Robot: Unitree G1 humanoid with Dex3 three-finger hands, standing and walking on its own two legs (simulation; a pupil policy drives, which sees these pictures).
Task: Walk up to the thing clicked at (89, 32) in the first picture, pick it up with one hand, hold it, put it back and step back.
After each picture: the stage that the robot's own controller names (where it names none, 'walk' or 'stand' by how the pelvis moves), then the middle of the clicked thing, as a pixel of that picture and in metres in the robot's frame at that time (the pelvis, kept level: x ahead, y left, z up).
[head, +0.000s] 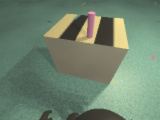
stand; (90, 26) +0.87 +0.05 +0.12
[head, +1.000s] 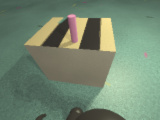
walk; (73, 29) +0.75 +0.22 +0.14
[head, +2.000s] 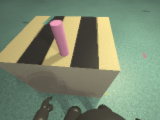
stand; (61, 40) +0.49 +0.24 +0.15
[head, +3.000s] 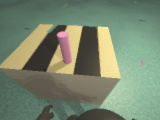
stand; (65, 49) +0.47 +0.21 +0.12
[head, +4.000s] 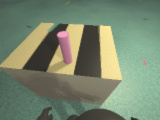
stand; (66, 49) +0.47 +0.21 +0.11
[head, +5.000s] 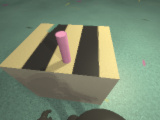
stand; (64, 49) +0.47 +0.22 +0.11
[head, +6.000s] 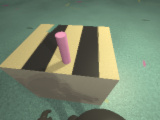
stand; (64, 50) +0.47 +0.23 +0.11
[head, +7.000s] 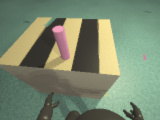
rise first; (62, 45) +0.48 +0.23 +0.12
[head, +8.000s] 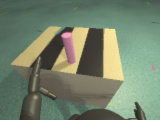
go down; (69, 49) +0.48 +0.22 +0.12
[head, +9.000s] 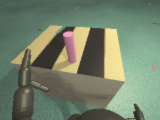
go down; (70, 49) +0.48 +0.21 +0.12
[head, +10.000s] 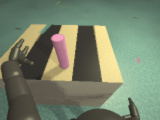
go down; (62, 54) +0.43 +0.20 +0.13
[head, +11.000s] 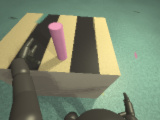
close in; (59, 44) +0.47 +0.20 +0.14
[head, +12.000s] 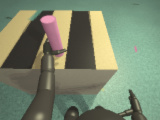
close; (54, 39) +0.48 +0.21 +0.17
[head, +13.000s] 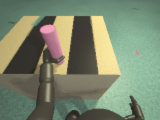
lift; (54, 48) +0.42 +0.22 +0.16
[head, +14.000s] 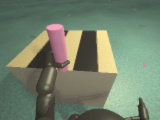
lift; (59, 51) +0.32 +0.19 +0.26
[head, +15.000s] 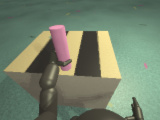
hold; (62, 50) +0.35 +0.18 +0.25
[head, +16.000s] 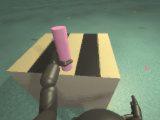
hold; (63, 50) +0.35 +0.18 +0.25
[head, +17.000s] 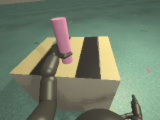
crouch; (63, 43) +0.36 +0.18 +0.30
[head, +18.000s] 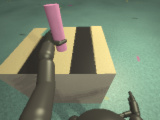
crouch; (57, 30) +0.47 +0.19 +0.29
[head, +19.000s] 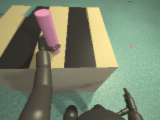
lower; (50, 35) +0.50 +0.22 +0.17
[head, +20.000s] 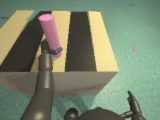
lower; (53, 39) +0.48 +0.22 +0.17
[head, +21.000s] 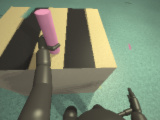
lower; (50, 35) +0.51 +0.22 +0.17
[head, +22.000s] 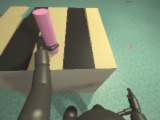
lower; (48, 35) +0.51 +0.23 +0.17
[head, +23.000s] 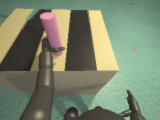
open; (54, 37) +0.49 +0.21 +0.17
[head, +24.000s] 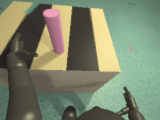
sink last; (56, 36) +0.49 +0.20 +0.16
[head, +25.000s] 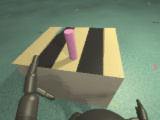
sink last; (71, 46) +0.52 +0.22 +0.14
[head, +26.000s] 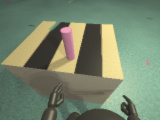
stand; (69, 45) +0.49 +0.21 +0.12
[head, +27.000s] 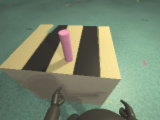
stand; (67, 47) +0.49 +0.22 +0.12
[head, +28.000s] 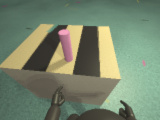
stand; (66, 47) +0.49 +0.22 +0.12
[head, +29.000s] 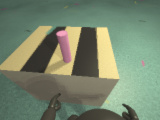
stand; (65, 48) +0.49 +0.22 +0.12
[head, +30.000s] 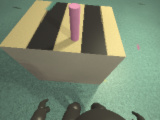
walk; (74, 25) +0.63 +0.17 +0.13
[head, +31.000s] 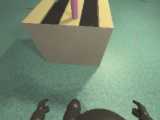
walk; (74, 5) +0.97 +0.25 +0.15
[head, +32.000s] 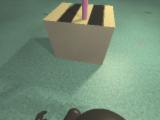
stand; (84, 8) +1.19 +0.18 +0.14
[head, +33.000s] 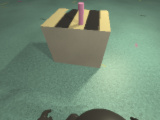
stand; (81, 14) +1.17 +0.19 +0.12
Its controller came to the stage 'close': yes
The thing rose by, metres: 0.23
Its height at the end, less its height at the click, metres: +0.00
